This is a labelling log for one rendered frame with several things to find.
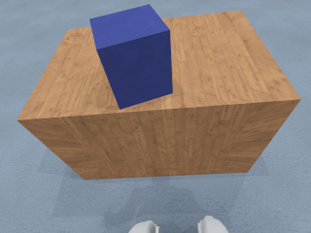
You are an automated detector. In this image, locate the left robot thigh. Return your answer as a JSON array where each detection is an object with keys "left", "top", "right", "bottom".
[{"left": 128, "top": 221, "right": 161, "bottom": 233}]

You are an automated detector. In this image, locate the pedestal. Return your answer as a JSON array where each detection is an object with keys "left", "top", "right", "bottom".
[{"left": 17, "top": 10, "right": 301, "bottom": 180}]

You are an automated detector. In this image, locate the robot thigh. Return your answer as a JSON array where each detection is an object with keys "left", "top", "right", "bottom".
[
  {"left": 197, "top": 218, "right": 228, "bottom": 233},
  {"left": 128, "top": 221, "right": 161, "bottom": 233}
]

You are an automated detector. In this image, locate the right robot thigh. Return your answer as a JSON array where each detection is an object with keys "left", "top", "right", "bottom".
[{"left": 197, "top": 218, "right": 228, "bottom": 233}]

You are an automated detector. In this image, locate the carton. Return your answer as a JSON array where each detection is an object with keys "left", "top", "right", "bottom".
[{"left": 89, "top": 4, "right": 173, "bottom": 110}]

